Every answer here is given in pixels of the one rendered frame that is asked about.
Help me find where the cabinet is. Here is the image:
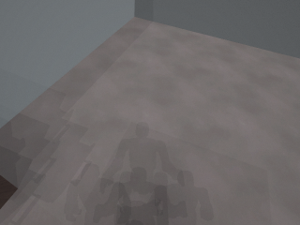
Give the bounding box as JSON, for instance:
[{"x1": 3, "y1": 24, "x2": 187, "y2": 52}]
[{"x1": 0, "y1": 175, "x2": 17, "y2": 209}]

